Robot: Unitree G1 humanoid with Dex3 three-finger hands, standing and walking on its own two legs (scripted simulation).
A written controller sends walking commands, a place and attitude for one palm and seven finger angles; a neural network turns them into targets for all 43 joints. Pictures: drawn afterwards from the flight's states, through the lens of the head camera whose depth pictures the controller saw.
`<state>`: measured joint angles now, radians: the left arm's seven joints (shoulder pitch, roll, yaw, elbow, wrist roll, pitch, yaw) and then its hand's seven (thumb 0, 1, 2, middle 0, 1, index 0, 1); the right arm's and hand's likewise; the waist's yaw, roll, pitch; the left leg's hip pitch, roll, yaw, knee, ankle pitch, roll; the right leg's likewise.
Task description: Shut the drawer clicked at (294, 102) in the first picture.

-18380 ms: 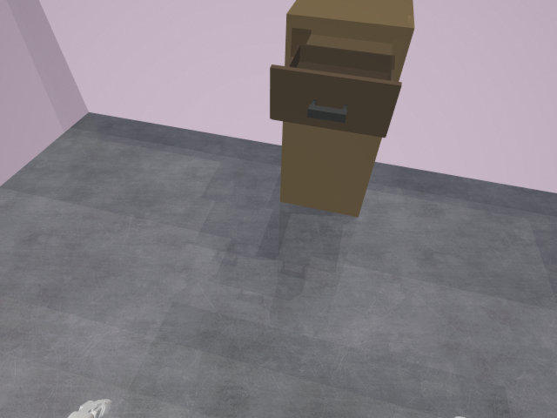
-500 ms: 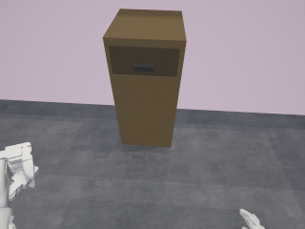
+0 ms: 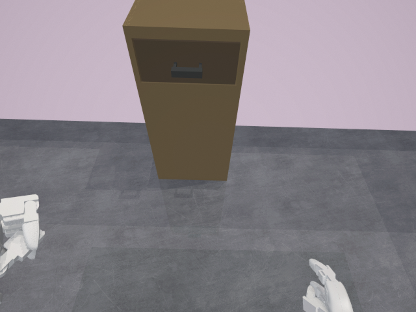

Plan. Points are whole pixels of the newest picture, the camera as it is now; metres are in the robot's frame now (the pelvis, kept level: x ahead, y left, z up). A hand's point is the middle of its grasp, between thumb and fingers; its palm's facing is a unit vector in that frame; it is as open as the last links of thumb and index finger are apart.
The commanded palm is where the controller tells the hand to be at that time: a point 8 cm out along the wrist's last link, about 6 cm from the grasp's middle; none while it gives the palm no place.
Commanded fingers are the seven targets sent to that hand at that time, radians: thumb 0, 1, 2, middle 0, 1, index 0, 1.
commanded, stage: let the arm hang, fingers relaxed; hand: left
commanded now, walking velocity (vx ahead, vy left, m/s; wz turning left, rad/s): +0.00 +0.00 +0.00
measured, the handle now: (187, 68) +0.84 +0.13 -0.02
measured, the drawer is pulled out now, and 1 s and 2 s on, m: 0.00 0.00 0.00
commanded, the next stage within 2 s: look to check the result in 1.16 s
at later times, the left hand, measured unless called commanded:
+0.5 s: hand out of the picture -0.06 +0.22 -0.18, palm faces +0.06 -0.97 -0.22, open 3.9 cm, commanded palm none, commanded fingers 0.00 0.90 0.90 -0.48 -0.60 -0.48 -0.60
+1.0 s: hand out of the picture -0.01 +0.19 -0.17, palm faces +0.05 -0.98 -0.21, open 7.3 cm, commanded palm none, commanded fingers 0.00 0.90 0.90 -0.20 -0.30 -0.20 -0.30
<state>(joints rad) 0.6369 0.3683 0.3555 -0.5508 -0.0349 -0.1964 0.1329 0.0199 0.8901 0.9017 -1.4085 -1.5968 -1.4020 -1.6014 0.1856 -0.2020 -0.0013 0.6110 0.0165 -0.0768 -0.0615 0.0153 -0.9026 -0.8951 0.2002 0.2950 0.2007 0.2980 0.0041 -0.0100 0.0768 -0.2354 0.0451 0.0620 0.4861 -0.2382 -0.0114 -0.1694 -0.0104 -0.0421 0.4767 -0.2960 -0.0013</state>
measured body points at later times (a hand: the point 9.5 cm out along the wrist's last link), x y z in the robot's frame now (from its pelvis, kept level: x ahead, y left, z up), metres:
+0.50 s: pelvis -0.04 +0.02 +0.00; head +0.00 +0.05 +0.45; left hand -0.06 +0.28 -0.16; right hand +0.00 -0.22 -0.14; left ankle +0.01 +0.13 -0.74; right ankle -0.03 -0.11 -0.74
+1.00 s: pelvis -0.03 +0.01 +0.00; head -0.02 +0.01 +0.45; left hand -0.02 +0.25 -0.15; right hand -0.01 -0.22 -0.16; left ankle +0.01 +0.13 -0.74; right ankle -0.03 -0.11 -0.74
